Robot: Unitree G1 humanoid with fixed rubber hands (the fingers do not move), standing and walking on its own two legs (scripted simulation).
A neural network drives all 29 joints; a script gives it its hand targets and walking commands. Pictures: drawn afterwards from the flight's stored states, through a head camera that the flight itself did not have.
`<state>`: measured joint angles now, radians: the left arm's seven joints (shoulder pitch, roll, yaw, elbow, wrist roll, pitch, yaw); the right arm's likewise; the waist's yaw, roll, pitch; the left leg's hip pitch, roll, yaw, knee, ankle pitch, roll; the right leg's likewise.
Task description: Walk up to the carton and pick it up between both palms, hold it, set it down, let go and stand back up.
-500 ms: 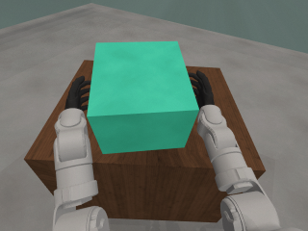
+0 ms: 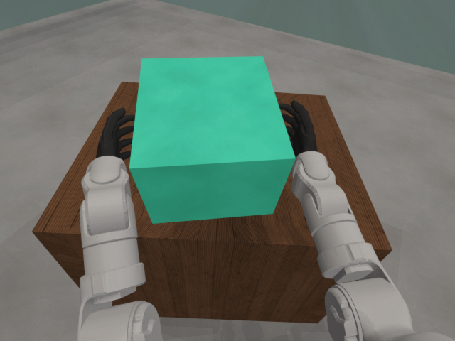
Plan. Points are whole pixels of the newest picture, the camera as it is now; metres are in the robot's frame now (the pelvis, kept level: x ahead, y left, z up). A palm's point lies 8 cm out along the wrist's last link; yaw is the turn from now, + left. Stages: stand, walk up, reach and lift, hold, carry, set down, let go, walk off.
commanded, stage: hold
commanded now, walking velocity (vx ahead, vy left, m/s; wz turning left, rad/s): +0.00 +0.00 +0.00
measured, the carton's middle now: (208, 138) +0.43 +0.01 +0.15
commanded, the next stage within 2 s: none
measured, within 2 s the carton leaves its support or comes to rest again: neither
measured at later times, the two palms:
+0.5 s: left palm (104, 163) +0.35 +0.17 +0.17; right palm (297, 150) +0.36 -0.14 +0.17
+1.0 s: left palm (107, 161) +0.35 +0.17 +0.17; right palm (300, 147) +0.36 -0.15 +0.17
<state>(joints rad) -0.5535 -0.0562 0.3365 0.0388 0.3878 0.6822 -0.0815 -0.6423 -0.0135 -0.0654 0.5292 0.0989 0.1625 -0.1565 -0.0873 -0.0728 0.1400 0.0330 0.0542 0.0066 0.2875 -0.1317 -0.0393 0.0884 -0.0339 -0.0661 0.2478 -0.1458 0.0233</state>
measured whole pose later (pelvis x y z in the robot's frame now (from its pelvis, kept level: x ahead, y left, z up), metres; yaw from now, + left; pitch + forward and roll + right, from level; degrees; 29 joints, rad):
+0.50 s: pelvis +0.00 +0.00 +0.00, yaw +1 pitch -11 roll -1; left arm -0.52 -0.06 0.32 0.00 0.39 0.70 -0.09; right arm -0.60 -0.01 -0.05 0.47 0.10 0.18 -0.16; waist -0.08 -0.07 0.14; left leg 0.03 0.05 -0.01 0.30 -0.14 -0.04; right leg 0.10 -0.04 -0.08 0.25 -0.15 0.03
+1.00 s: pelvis +0.00 +0.00 +0.00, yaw +1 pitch -12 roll +0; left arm -0.51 -0.06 0.33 -0.02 0.38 0.69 -0.09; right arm -0.61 -0.02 -0.02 0.47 0.13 0.17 -0.18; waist -0.09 -0.07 0.15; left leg 0.06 0.05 -0.01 0.29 -0.14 -0.04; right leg 0.12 -0.03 -0.09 0.25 -0.16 0.02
